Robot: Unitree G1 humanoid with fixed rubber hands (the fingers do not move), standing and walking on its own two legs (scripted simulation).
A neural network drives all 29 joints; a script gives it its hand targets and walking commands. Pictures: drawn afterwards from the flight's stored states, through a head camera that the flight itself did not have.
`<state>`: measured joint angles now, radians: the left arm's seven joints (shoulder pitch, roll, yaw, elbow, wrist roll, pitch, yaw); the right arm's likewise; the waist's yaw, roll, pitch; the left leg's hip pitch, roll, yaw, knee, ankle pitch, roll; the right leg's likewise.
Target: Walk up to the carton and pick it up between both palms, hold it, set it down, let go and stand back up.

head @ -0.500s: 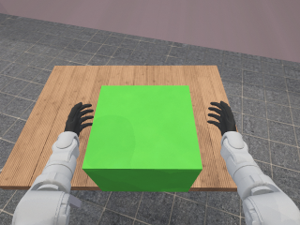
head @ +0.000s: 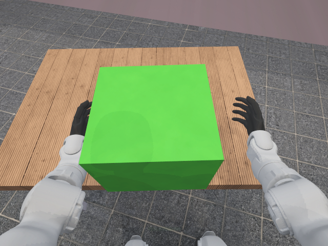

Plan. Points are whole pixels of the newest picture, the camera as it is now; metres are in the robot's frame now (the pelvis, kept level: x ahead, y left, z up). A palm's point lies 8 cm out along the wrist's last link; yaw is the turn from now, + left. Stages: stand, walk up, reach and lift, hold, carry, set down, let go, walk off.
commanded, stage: reach and lift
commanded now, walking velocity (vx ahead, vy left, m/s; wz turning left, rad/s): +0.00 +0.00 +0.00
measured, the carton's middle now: (154, 130) +0.41 +0.04 +0.01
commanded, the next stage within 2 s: none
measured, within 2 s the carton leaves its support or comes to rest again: neither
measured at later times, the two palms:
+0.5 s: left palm (86, 127) +0.41 +0.22 +0.03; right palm (231, 118) +0.41 -0.15 +0.04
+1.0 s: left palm (86, 128) +0.40 +0.22 +0.03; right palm (227, 119) +0.42 -0.15 +0.03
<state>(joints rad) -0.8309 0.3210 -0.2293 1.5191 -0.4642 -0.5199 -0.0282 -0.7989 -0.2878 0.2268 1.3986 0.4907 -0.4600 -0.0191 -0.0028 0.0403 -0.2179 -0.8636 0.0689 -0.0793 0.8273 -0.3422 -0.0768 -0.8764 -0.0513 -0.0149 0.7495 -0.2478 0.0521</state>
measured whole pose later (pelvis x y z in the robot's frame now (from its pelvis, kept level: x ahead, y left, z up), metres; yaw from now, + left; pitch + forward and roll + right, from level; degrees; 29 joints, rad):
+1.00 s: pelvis +0.01 +0.01 +0.01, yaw +0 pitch +21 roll -2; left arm -0.83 0.23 -0.11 1.53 -0.32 -0.56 0.03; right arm -0.82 -0.13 0.02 1.38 0.22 -0.43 -0.10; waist 0.00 0.05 -0.25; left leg -0.84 0.06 -0.08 0.80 -0.34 -0.06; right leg -0.83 -0.06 -0.02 0.70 -0.24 0.07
